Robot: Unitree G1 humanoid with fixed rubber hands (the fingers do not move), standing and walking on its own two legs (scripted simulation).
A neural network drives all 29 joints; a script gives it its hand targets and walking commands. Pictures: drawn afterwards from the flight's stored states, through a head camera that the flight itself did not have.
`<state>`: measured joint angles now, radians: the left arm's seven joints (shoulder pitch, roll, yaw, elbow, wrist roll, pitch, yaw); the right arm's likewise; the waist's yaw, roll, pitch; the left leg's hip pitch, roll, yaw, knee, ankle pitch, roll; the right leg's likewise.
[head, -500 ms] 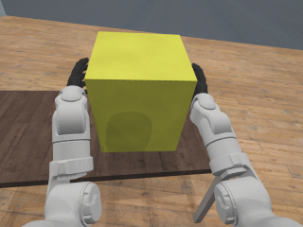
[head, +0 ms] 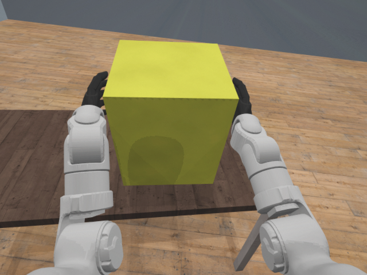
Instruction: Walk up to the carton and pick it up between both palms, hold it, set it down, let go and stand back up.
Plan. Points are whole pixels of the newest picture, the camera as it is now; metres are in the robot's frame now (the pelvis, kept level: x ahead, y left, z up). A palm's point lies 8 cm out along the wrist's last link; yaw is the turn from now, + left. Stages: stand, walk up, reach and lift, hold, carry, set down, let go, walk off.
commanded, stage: hold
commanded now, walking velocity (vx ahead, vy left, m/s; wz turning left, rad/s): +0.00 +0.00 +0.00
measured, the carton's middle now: (169, 116) +0.39 +0.01 +0.19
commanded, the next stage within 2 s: none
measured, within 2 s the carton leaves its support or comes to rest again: neither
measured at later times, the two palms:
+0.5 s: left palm (92, 110) +0.36 +0.16 +0.23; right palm (240, 114) +0.36 -0.14 +0.23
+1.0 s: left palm (92, 109) +0.35 +0.16 +0.23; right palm (240, 114) +0.36 -0.14 +0.23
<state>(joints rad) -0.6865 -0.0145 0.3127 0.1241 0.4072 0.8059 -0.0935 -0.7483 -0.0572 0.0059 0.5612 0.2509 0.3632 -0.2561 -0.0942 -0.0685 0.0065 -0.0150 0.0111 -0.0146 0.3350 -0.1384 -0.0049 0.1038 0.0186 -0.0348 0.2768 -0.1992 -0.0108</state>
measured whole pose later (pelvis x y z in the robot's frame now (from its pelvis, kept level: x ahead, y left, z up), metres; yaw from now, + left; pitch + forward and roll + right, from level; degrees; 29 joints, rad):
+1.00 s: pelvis +0.00 +0.00 +0.00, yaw +0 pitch -10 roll -1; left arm -0.69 -0.02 0.32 0.12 0.41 0.81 -0.09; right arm -0.75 -0.06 0.00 0.57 0.25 0.36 -0.26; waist -0.10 -0.07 0.00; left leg -0.02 0.01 -0.02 0.34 -0.14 0.00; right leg 0.10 0.02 -0.04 0.28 -0.20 -0.01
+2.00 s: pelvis +0.00 +0.00 +0.00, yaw +0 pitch -10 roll -1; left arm -0.69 -0.02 0.31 0.12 0.40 0.81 -0.09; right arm -0.75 -0.06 0.01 0.56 0.26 0.37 -0.26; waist -0.10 -0.07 0.01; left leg -0.02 0.01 -0.01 0.34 -0.14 0.00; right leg 0.10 0.02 -0.04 0.28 -0.20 -0.01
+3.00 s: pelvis +0.00 +0.00 +0.00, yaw +0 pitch -10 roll -1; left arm -0.70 -0.01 0.31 0.13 0.41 0.81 -0.09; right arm -0.76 -0.06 0.00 0.57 0.25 0.36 -0.26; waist -0.10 -0.07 0.00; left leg -0.03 0.01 -0.01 0.34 -0.14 0.00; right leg 0.09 0.02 -0.04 0.28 -0.20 -0.01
